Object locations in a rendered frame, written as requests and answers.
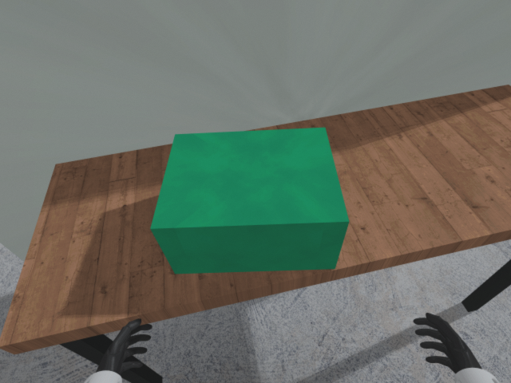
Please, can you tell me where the table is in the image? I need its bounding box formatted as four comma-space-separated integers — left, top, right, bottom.
0, 85, 511, 383

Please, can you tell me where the carton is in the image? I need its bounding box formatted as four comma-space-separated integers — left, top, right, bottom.
150, 128, 349, 274

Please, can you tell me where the left robot hand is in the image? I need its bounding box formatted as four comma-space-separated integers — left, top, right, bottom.
96, 318, 153, 375

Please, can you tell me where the right robot hand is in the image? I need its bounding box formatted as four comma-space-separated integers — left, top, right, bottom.
414, 313, 482, 373

